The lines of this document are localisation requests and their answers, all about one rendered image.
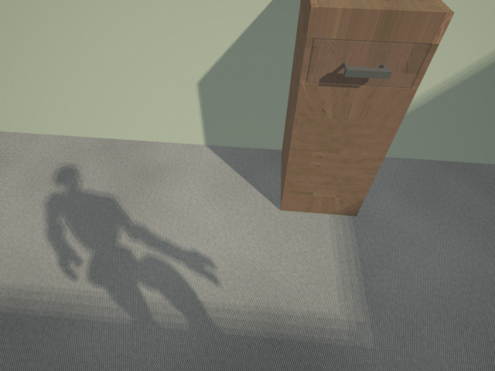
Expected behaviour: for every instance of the cabinet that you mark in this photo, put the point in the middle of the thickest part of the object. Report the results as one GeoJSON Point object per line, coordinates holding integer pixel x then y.
{"type": "Point", "coordinates": [337, 135]}

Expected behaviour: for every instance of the drawer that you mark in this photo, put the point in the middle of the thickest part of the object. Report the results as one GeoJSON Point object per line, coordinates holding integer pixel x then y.
{"type": "Point", "coordinates": [327, 58]}

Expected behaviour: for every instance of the handle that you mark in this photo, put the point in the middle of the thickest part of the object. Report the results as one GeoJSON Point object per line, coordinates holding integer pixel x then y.
{"type": "Point", "coordinates": [367, 72]}

